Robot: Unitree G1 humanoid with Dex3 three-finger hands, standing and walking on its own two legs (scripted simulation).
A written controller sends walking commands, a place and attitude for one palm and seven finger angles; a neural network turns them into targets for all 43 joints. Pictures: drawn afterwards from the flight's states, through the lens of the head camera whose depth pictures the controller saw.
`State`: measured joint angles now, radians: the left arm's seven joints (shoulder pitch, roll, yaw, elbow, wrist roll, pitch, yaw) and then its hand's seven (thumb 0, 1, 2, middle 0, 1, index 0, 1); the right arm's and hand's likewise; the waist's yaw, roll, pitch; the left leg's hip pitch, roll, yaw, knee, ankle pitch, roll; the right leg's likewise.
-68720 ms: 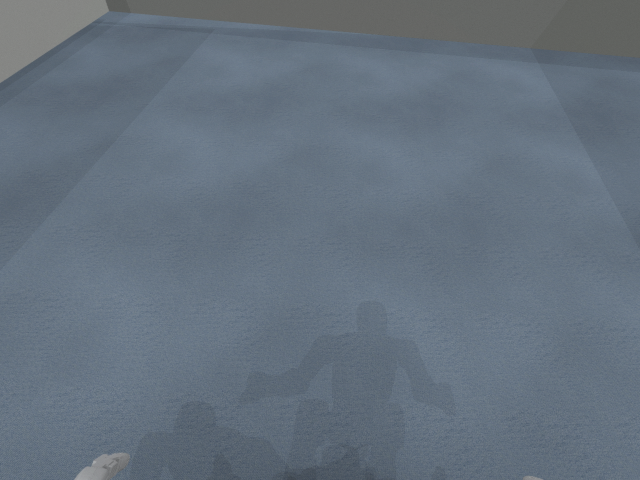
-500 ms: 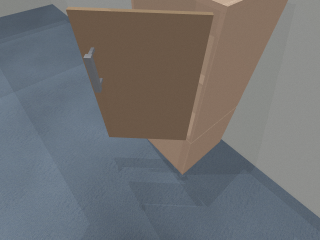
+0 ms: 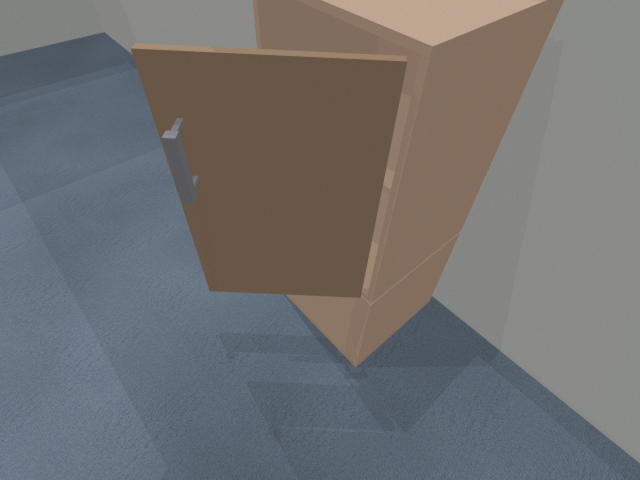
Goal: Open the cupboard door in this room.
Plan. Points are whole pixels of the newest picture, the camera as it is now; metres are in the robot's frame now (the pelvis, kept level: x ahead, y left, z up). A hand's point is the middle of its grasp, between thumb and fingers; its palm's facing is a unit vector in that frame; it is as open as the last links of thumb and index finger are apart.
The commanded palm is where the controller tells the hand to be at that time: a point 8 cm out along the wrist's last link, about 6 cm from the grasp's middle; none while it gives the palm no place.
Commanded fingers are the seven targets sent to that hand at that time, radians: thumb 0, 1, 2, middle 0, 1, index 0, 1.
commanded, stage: look again from close up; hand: left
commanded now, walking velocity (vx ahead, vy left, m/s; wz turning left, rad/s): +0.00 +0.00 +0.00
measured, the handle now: (184, 162) +0.56 +0.26 +0.08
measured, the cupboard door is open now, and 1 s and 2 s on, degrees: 47 47 47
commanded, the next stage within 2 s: raise the hand with hooked fingers in 0.52 s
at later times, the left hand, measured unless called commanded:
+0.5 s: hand out of the picture +0.03 +0.22 -0.18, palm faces -0.01 -0.97 -0.22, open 7.4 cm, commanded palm none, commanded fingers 0.00 0.90 0.90 -0.20 -0.30 -0.20 -0.30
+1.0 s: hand (165, 441) +0.17 +0.20 -0.04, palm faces +0.01 -1.00 -0.01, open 8.4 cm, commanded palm +0.14 +0.27 -0.03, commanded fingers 0.00 0.43 0.70 -0.23 -0.60 -0.23 -0.60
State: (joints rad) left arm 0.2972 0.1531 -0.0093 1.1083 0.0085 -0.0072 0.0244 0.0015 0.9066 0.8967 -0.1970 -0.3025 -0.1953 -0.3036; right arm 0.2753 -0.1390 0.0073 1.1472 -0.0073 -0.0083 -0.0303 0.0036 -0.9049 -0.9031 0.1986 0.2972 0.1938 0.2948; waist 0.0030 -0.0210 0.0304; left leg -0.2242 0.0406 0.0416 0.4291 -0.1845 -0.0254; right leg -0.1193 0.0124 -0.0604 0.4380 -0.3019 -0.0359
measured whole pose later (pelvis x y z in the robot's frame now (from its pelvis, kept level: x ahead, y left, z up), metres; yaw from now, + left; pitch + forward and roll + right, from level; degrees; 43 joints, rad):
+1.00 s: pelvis -0.03 +0.00 -0.06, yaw +0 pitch +9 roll +0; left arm 0.38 0.21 0.19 0.19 -0.26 -0.48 -0.34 0.00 0.66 0.79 -0.22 -0.46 -0.21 -0.46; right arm 0.12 -0.25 -0.06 0.56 0.02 -0.22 -0.02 0.01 -0.90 -0.90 0.20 0.30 0.20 0.30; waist 0.00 -0.04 -0.11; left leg -0.72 0.03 0.02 0.94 -0.38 -0.01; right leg -0.63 -0.01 -0.06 0.98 -0.51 -0.04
